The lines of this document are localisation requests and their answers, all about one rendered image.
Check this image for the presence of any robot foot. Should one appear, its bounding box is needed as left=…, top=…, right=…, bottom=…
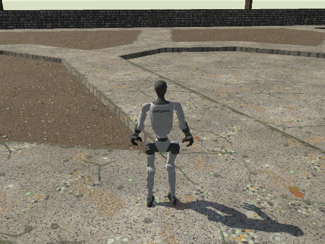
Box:
left=168, top=192, right=177, bottom=205
left=147, top=195, right=154, bottom=207

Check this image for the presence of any robot right forearm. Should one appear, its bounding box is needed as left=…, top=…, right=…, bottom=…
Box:
left=182, top=122, right=192, bottom=139

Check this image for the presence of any robot left forearm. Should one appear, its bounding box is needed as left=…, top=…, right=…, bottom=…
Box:
left=132, top=123, right=141, bottom=139

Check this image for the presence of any left robot foot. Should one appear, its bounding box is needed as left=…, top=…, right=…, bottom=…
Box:
left=147, top=195, right=154, bottom=207

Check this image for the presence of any robot right upper arm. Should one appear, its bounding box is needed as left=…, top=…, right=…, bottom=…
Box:
left=172, top=102, right=187, bottom=130

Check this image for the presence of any robot left upper arm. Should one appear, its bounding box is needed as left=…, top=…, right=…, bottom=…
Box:
left=136, top=103, right=151, bottom=131

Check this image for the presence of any left robot hand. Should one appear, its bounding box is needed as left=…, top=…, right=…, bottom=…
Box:
left=131, top=136, right=142, bottom=146

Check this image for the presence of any right robot foot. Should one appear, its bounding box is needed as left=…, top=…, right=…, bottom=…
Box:
left=168, top=192, right=177, bottom=205

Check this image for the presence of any right robot hand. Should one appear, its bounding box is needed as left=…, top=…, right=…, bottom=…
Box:
left=182, top=137, right=193, bottom=147

